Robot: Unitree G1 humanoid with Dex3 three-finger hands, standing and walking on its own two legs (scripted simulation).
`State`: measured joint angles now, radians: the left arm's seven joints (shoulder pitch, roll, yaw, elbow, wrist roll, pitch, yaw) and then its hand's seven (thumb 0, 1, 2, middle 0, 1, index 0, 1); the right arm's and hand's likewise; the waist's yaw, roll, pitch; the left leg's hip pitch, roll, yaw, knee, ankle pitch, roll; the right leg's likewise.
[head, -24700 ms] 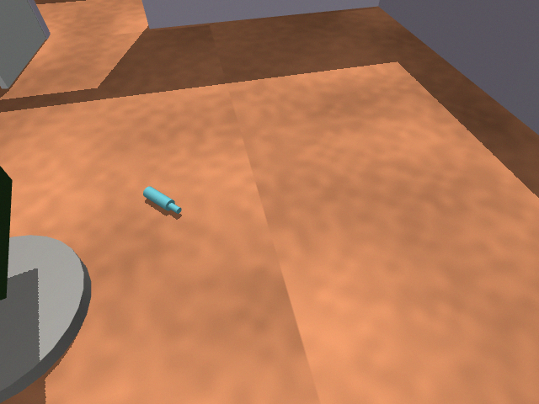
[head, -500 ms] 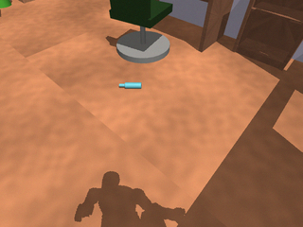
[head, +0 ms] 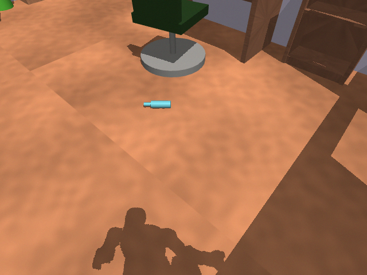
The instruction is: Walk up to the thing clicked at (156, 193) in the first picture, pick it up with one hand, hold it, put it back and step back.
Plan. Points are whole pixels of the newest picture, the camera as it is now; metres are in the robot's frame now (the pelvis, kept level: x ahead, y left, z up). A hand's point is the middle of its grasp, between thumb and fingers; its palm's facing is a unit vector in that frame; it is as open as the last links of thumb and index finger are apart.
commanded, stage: stand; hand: left
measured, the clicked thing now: (157, 104) +1.48 +0.28 -0.75
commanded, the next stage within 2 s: walk up in 1.52 s
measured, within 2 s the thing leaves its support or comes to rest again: neither
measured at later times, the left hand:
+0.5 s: hand out of the picture +0.08 +0.25 -0.15, palm faces -0.03 -0.94 -0.35, open 7.4 cm
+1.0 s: hand out of the picture +0.09 +0.25 -0.15, palm faces -0.03 -0.94 -0.35, open 7.4 cm
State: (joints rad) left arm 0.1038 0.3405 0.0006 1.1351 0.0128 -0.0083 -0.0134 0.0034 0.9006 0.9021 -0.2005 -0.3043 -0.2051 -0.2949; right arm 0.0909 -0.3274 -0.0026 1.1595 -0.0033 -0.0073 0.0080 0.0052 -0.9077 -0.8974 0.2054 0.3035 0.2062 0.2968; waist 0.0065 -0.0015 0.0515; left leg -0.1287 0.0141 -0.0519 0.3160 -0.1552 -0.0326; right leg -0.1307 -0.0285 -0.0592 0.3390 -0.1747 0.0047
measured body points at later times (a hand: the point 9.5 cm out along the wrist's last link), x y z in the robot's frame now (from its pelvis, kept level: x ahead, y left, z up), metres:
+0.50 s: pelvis +0.01 -0.01 +0.00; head +0.02 -0.01 +0.45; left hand +0.08 +0.30 -0.13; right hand +0.08 -0.31 -0.14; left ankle +0.01 +0.14 -0.75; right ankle +0.01 -0.12 -0.75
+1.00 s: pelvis +0.01 -0.01 +0.00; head +0.02 -0.01 +0.45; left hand +0.09 +0.29 -0.13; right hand +0.09 -0.31 -0.14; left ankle +0.01 +0.14 -0.75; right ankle +0.01 -0.12 -0.75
